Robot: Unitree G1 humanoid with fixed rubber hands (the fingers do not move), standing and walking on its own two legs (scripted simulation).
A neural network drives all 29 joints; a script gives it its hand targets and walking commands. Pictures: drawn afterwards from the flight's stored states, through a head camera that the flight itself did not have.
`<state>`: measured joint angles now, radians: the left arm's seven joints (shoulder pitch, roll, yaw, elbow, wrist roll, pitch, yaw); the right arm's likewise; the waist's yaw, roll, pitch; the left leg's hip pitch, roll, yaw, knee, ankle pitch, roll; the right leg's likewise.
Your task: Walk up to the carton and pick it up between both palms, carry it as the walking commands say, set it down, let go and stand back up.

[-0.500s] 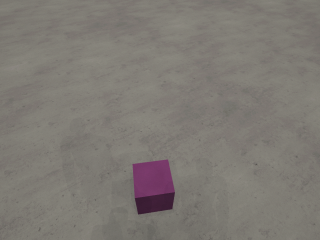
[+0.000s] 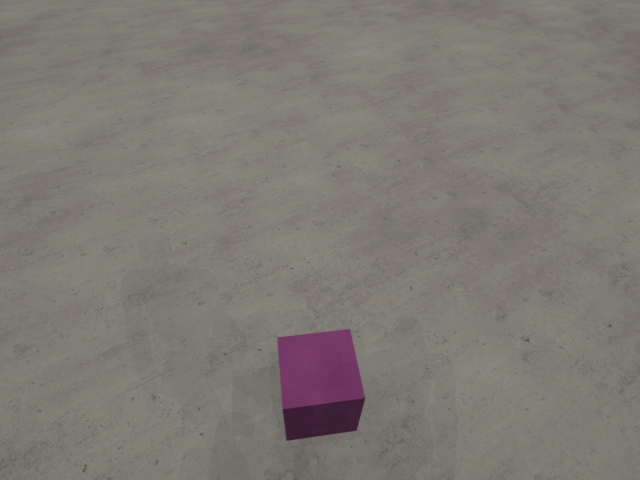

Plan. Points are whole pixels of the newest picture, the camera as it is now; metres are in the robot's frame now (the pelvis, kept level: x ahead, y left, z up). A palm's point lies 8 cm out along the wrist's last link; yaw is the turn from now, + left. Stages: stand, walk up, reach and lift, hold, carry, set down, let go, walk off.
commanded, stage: walk up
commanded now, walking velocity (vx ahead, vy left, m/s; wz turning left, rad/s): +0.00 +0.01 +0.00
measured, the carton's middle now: (318, 385) +0.52 +0.00 -0.64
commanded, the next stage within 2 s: none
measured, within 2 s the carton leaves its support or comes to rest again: neither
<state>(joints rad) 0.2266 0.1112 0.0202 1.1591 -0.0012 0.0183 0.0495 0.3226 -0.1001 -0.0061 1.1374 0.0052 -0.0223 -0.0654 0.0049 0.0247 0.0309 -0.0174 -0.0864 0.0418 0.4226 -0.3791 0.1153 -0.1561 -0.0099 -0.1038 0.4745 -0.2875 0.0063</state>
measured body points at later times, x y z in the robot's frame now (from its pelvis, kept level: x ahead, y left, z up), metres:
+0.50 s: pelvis +0.01 +0.02 -0.01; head +0.03 +0.03 +0.44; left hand +0.02 +0.23 -0.17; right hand -0.02 -0.20 -0.16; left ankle -0.09 +0.03 -0.73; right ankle -0.02 -0.12 -0.73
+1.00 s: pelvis +0.13 -0.05 -0.01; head +0.19 -0.05 +0.43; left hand +0.26 +0.15 -0.16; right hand +0.03 -0.26 -0.16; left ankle -0.02 +0.05 -0.66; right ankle +0.19 -0.15 -0.73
